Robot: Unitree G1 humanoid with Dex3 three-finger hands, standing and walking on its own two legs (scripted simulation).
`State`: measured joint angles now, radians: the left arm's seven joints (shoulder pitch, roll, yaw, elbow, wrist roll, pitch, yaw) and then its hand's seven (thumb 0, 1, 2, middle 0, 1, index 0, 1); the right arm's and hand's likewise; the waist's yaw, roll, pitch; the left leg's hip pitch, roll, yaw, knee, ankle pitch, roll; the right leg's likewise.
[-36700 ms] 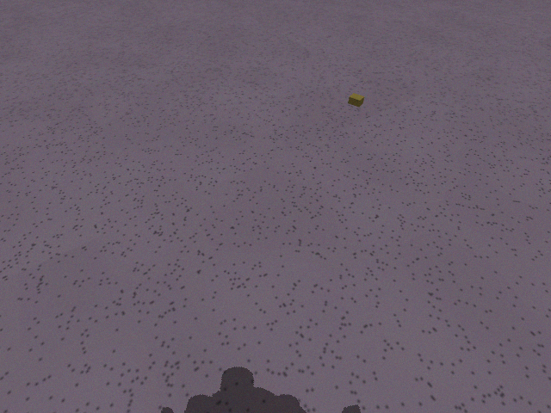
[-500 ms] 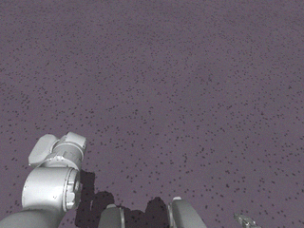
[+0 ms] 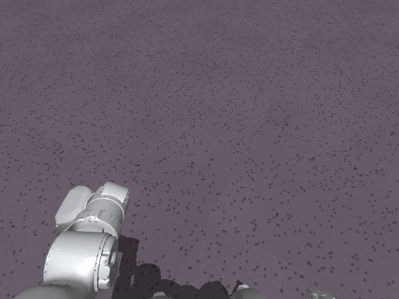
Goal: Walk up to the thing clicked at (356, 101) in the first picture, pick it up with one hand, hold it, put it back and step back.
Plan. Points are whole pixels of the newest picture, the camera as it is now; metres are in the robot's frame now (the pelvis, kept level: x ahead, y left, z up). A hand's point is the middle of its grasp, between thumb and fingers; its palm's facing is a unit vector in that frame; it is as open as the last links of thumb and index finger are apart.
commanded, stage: hold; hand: left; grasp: from above
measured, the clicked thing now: (97, 217) +0.35 +0.24 -0.09
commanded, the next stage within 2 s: crouch in 1.92 s
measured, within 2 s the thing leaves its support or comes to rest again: neither
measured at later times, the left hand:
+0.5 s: hand (95, 206) +0.34 +0.22 -0.02, palm faces -0.10 -0.45 -0.89, open 10.6 cm
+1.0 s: hand (93, 197) +0.35 +0.22 +0.00, palm faces -0.07 -0.45 -0.89, open 10.6 cm
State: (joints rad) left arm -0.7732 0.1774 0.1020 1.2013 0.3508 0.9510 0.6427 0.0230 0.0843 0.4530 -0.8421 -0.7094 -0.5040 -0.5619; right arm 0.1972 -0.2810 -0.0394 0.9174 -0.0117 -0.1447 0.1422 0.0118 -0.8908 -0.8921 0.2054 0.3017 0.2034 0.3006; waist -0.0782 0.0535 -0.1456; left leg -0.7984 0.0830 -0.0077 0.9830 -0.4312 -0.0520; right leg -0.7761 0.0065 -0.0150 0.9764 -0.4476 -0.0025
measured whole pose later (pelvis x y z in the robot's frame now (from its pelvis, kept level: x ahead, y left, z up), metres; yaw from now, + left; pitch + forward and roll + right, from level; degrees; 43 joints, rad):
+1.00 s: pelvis +0.03 +0.00 +0.03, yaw +1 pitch +10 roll +0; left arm -0.74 0.12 0.06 1.09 0.35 1.04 0.62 0.03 0.08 0.41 -0.91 -0.64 -0.55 -0.54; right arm 0.16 -0.28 -0.03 0.86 0.00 -0.09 0.16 0.01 -0.91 -0.90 0.20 0.30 0.20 0.30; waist -0.04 0.04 -0.13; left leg -0.55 0.06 0.00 0.76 -0.38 -0.05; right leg -0.53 -0.01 -0.02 0.79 -0.42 0.00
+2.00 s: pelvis +0.03 +0.00 +0.04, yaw +1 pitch +8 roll +0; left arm -0.75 0.13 0.04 1.07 0.36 1.09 0.60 0.03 0.08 0.39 -0.98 -0.56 -0.58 -0.48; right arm 0.12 -0.27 -0.01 0.84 0.02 -0.09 0.16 0.01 -0.91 -0.90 0.20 0.30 0.20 0.30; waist -0.02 0.03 -0.12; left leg -0.49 0.06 0.00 0.69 -0.34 -0.05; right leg -0.48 -0.01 -0.02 0.70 -0.37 0.00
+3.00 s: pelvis -0.05 +0.01 -0.19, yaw -3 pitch +36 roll -3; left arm -1.04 0.40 0.37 1.52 0.45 0.58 0.82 0.02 0.07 0.41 -1.00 -0.63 -0.57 -0.51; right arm 0.12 -0.23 0.02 0.88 -0.15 -0.10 0.16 0.01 -0.91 -0.90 0.20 0.30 0.20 0.30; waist -0.18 0.01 -0.22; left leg -1.77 0.09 -0.08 1.76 -0.62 -0.05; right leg -1.73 0.02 -0.03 1.73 -0.63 0.01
